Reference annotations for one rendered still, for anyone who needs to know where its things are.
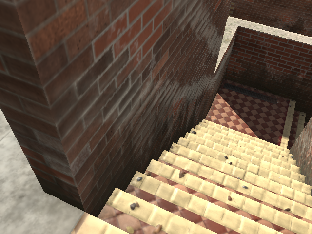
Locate stairs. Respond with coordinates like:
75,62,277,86
97,119,312,234
287,110,307,149

